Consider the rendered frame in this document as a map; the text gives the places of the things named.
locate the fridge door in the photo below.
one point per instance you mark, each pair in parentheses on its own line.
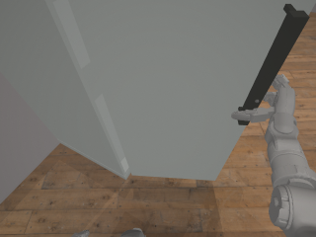
(172,72)

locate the handle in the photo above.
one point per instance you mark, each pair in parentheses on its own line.
(288,33)

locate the right robot upper arm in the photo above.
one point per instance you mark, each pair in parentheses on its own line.
(293,210)

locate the right robot hand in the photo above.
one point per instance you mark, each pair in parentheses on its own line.
(281,101)

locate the robot right forearm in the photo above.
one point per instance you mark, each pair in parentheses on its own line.
(287,160)

